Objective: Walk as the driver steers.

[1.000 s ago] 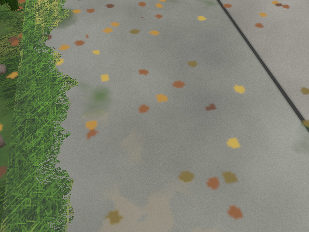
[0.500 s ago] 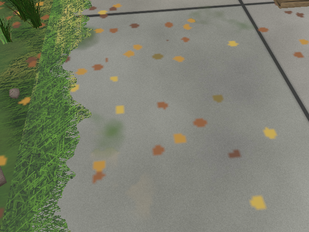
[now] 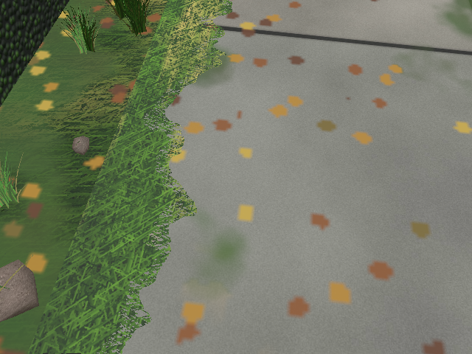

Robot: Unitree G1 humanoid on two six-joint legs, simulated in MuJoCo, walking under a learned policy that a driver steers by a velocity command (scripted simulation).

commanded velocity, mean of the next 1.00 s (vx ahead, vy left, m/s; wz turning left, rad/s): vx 0.50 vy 0.00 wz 0.02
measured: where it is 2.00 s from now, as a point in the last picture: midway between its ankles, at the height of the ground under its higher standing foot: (265, 165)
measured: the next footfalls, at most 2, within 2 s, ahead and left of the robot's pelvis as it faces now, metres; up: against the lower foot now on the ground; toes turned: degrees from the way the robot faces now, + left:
right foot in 0.24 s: +0.33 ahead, -0.14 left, +0.00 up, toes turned +7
left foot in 0.74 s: +0.58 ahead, +0.13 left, +0.00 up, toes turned +5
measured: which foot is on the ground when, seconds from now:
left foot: down 0.00-0.26, up 0.28-0.72, down 0.74-1.00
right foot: up 0.00-0.22, down 0.24-0.74, up 0.76-1.00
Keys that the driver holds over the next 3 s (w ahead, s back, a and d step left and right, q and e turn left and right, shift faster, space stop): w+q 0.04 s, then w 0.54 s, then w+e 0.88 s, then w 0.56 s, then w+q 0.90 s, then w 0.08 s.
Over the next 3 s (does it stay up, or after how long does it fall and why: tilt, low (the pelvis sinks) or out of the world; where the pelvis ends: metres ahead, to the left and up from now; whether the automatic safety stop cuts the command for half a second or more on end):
stays up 1.61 -0.23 0.00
